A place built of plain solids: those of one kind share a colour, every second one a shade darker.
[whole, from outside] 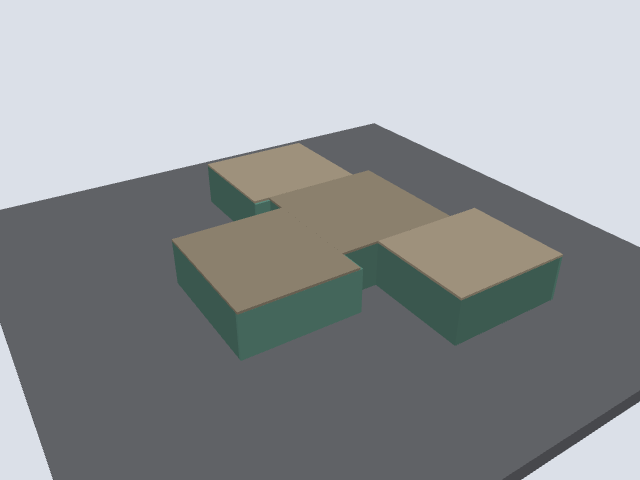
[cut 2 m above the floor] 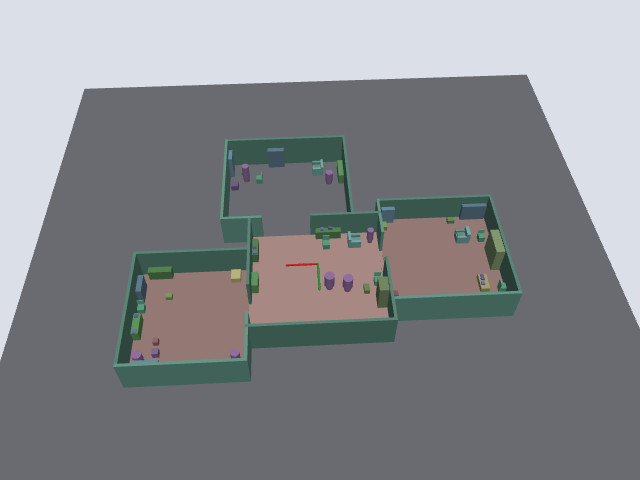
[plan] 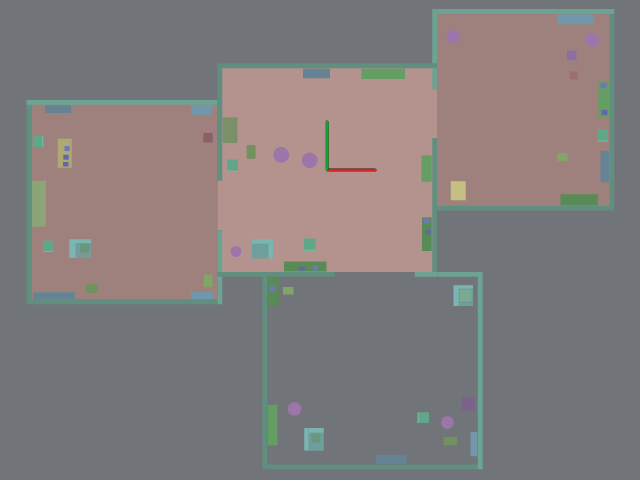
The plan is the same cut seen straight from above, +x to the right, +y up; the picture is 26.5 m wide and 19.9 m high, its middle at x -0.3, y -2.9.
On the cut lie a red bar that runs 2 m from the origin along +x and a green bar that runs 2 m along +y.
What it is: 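A storey of a house; a hub and three side rooms behind broad openings; the side rooms' floors lie 0.53 m, 0.202 m and not at all below the hub's; a bare drop, one riser, a flush line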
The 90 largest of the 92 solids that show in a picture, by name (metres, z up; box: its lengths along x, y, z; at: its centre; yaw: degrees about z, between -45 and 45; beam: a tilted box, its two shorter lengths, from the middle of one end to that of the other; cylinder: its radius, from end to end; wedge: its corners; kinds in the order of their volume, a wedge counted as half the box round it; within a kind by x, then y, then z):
{
 "floor_1": {"box": [7.71, 8.08, 0.58], "at": [-8.41, -1.33, 0.24]},
 "floor_2": {"box": [0.2, 2.06, 0.58], "at": [-4.45, -1.47, 0.24]},
 "floor_3": {"box": [8.71, 8.45, 0.58], "at": [0.0, 0.0, 0.24]},
 "floor_4": {"box": [0.2, 2.01, 0.37], "at": [4.45, 2.33, 0.14]},
 "floor_5": {"box": [7.15, 7.96, 0.37], "at": [8.13, 2.5, 0.14]},
 "wall_1": {"box": [0.2, 8.08, 3.19], "at": [-12.37, -1.33, 1.54]},
 "wall_2": {"box": [7.91, 0.2, 3.19], "at": [-8.51, -5.47, 1.54]},
 "wall_3": {"box": [7.91, 0.2, 3.19], "at": [-8.51, 2.81, 1.54]},
 "wall_4": {"box": [0.2, 1.15, 3.19], "at": [-4.45, -5.0, 1.54]},
 "wall_5": {"box": [0.2, 1.72, 3.19], "at": [-4.45, -3.36, 1.54]},
 "wall_6": {"box": [0.2, 4.67, 3.19], "at": [-4.45, 1.89, 1.54]},
 "wall_7": {"box": [0.2, 7.99, 3.19], "at": [-2.59, -8.42, 1.54]},
 "wall_8": {"box": [4.87, 0.2, 3.19], "at": [-2.12, -4.32, 1.54]},
 "wall_9": {"box": [9.11, 0.2, 3.19], "at": [0.0, 4.32, 1.54]},
 "wall_10": {"box": [8.73, 0.2, 3.19], "at": [1.88, -12.31, 1.54]},
 "wall_11": {"box": [0.93, 0.2, 3.19], "at": [4.09, -4.32, 1.54]},
 "wall_12": {"box": [0.2, 5.55, 3.19], "at": [4.45, -1.45, 1.54]},
 "wall_13": {"box": [0.2, 0.88, 3.19], "at": [4.45, 3.78, 1.54]},
 "wall_14": {"box": [0.2, 2.26, 3.19], "at": [4.45, 5.55, 1.54]},
 "wall_15": {"box": [1.89, 0.2, 3.19], "at": [5.5, -4.32, 1.54]},
 "wall_16": {"box": [0.2, 7.99, 3.19], "at": [6.34, -8.42, 1.54]},
 "wall_17": {"box": [7.35, 0.2, 3.19], "at": [8.23, -1.58, 1.54]},
 "wall_18": {"box": [7.35, 0.2, 3.19], "at": [8.23, 6.58, 1.54]},
 "wall_19": {"box": [0.2, 7.96, 3.19], "at": [11.8, 2.5, 1.54]},
 "roof_1": {"box": [7.91, 8.48, 0.16], "at": [-8.51, -1.33, 3.22]},
 "roof_2": {"box": [9.11, 8.85, 0.16], "at": [0.0, 0.0, 3.22]},
 "roof_3": {"box": [9.13, 7.99, 0.16], "at": [1.88, -8.42, 3.22]},
 "roof_4": {"box": [7.35, 8.36, 0.16], "at": [8.23, 2.5, 3.22]},
 "case_1": {"box": [1.73, 0.29, 1.34], "at": [-11.33, -5.21, 1.2]},
 "case_2": {"box": [1.08, 0.32, 1.08], "at": [-11.16, 2.53, 1.06]},
 "case_3": {"box": [0.93, 0.31, 1.36], "at": [-5.2, -5.2, 1.21]},
 "case_4": {"box": [0.88, 0.4, 1.32], "at": [-5.2, 2.49, 1.18]},
 "case_5": {"box": [1.11, 0.4, 0.94], "at": [-0.45, 4.0, 1.0]},
 "case_6": {"box": [1.27, 0.39, 1.72], "at": [2.66, -12.0, 0.81]},
 "case_7": {"box": [0.28, 1.02, 1.94], "at": [6.08, -11.36, 0.92]},
 "case_8": {"box": [1.51, 0.42, 1.7], "at": [10.3, 6.25, 1.18]},
 "case_9": {"box": [0.36, 1.31, 1.22], "at": [11.5, 0.15, 0.93]},
 "sideboard_1": {"box": [0.4, 1.69, 0.92], "at": [-2.26, -10.57, 0.41]},
 "sideboard_2": {"box": [0.46, 1.13, 0.85], "at": [-2.24, -5.04, 0.37]},
 "sideboard_3": {"box": [1.76, 0.42, 0.7], "at": [-0.91, -4.0, 0.88]},
 "sideboard_4": {"box": [1.82, 0.43, 0.75], "at": [2.32, 3.99, 0.9]},
 "sideboard_5": {"box": [0.42, 1.1, 0.87], "at": [4.12, 0.07, 0.96]},
 "sideboard_6": {"box": [0.4, 1.4, 0.82], "at": [4.13, -2.66, 0.94]},
 "sideboard_7": {"box": [1.55, 0.45, 0.78], "at": [10.44, -1.23, 0.71]},
 "sideboard_8": {"box": [0.45, 1.48, 0.8], "at": [11.46, 2.92, 0.72]},
 "wardrobe_1": {"box": [0.59, 1.92, 1.94], "at": [-11.95, -1.4, 1.5]},
 "wardrobe_2": {"box": [0.61, 1.06, 1.93], "at": [-4.03, 1.65, 1.49]},
 "armchair_1": {"box": [0.26, 0.78, 0.91], "at": [-10.56, -3.26, 0.98]},
 "armchair_2": {"box": [0.65, 0.15, 0.62], "at": [-10.11, -3.57, 0.84]},
 "armchair_3": {"box": [0.65, 0.48, 0.45], "at": [-10.11, -3.26, 0.75]},
 "armchair_4": {"box": [0.65, 0.15, 0.62], "at": [-10.11, -2.95, 0.84]},
 "armchair_5": {"box": [0.69, 0.19, 0.61], "at": [-2.78, -3.57, 0.83]},
 "armchair_6": {"box": [0.69, 0.43, 0.42], "at": [-2.78, -3.26, 0.74]},
 "armchair_7": {"box": [0.69, 0.19, 0.61], "at": [-2.78, -2.96, 0.83]},
 "armchair_8": {"box": [0.19, 0.8, 0.87], "at": [-2.34, -3.26, 0.96]},
 "armchair_9": {"box": [0.19, 0.94, 0.89], "at": [-0.86, -11.16, 0.39]},
 "armchair_10": {"box": [0.61, 0.19, 0.75], "at": [-0.45, -11.54, 0.32]},
 "armchair_11": {"box": [0.61, 0.56, 0.51], "at": [-0.45, -11.16, 0.2]},
 "armchair_12": {"box": [0.61, 0.19, 0.75], "at": [-0.45, -10.79, 0.32]},
 "armchair_13": {"box": [0.2, 0.87, 0.96], "at": [5.34, -5.21, 0.43]},
 "armchair_14": {"box": [0.6, 0.14, 0.61], "at": [5.74, -5.57, 0.25]},
 "armchair_15": {"box": [0.6, 0.6, 0.47], "at": [5.74, -5.21, 0.18]},
 "armchair_16": {"box": [0.6, 0.14, 0.61], "at": [5.74, -4.84, 0.25]},
 "bush_1": {"cylinder": 0.22, "from": [-3.79, -3.38, 0.85], "to": [-3.79, -3.38, 1.78]},
 "bush_2": {"cylinder": 0.33, "from": [-1.91, 0.63, 0.93], "to": [-1.91, 0.63, 1.79]},
 "bush_3": {"cylinder": 0.28, "from": [-1.36, -9.9, 0.28], "to": [-1.36, -9.9, 1.08]},
 "bush_4": {"cylinder": 0.32, "from": [-0.73, 0.4, 0.86], "to": [-0.73, 0.4, 1.82]},
 "bush_5": {"cylinder": 0.26, "from": [4.98, -10.47, 0.45], "to": [4.98, -10.47, 1.49]},
 "bush_6": {"cylinder": 0.28, "from": [5.21, 5.53, 0.72], "to": [5.21, 5.53, 1.54]},
 "bush_7": {"cylinder": 0.29, "from": [10.98, 5.4, 0.73], "to": [10.98, 5.4, 1.61]},
 "chair_1": {"box": [0.38, 0.47, 0.46], "at": [-12.02, 1.18, 0.76]},
 "chair_2": {"box": [0.06, 0.47, 0.89], "at": [-11.8, 1.18, 0.97]},
 "chair_3": {"box": [0.42, 0.43, 0.44], "at": [-11.56, -3.14, 0.75]},
 "chair_4": {"box": [0.45, 0.46, 0.45], "at": [-3.92, 0.21, 0.75]},
 "chair_5": {"box": [0.48, 0.47, 0.45], "at": [-0.73, -3.07, 0.75]},
 "chair_6": {"box": [0.43, 0.45, 0.51], "at": [4.0, -10.26, 0.2]},
 "chair_7": {"box": [0.44, 0.46, 0.4], "at": [11.42, 1.45, 0.53]},
 "lowtable_1": {"box": [0.58, 1.21, 0.36], "at": [-10.88, 0.7, 0.71]},
 "lowtable_2": {"box": [0.63, 0.79, 0.43], "at": [5.43, -0.86, 0.54]},
 "toybox_1": {"box": [0.49, 0.36, 0.3], "at": [-9.75, -4.92, 0.67]},
 "toybox_2": {"box": [0.37, 0.53, 0.38], "at": [-4.94, -4.6, 0.71]},
 "toybox_3": {"box": [0.36, 0.57, 0.36], "at": [-3.16, 0.76, 0.7]},
 "toybox_4": {"box": [0.44, 0.32, 0.41], "at": [-1.61, -5.0, 0.16]},
 "toybox_5": {"box": [0.57, 0.34, 0.32], "at": [5.11, -11.24, 0.11]},
 "toybox_6": {"box": [0.43, 0.34, 0.31], "at": [9.75, 0.54, 0.48]},
 "pouf_1": {"box": [0.55, 0.55, 0.49], "at": [5.85, -9.69, 0.2]},
 "pouf_2": {"box": [0.4, 0.4, 0.45], "at": [10.14, 4.75, 0.55]},
 "basket_1": {"box": [0.39, 0.39, 0.37], "at": [-4.94, 1.34, 0.71]},
 "basket_2": {"box": [0.34, 0.34, 0.37], "at": [10.22, 3.93, 0.51]},
 "cushion_1": {"box": [0.48, 0.48, 0.15], "at": [5.75, -5.21, 0.49]}
}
